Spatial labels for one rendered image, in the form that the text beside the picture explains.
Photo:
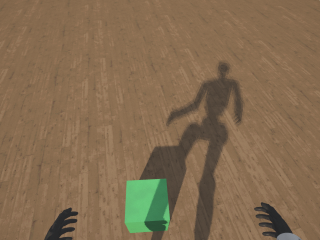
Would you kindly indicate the robot left hand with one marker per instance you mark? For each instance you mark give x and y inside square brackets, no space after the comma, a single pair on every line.
[56,230]

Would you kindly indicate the robot right hand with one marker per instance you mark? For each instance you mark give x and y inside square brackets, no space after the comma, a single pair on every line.
[278,223]

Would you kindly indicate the carton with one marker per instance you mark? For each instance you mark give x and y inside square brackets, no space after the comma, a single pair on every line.
[147,205]

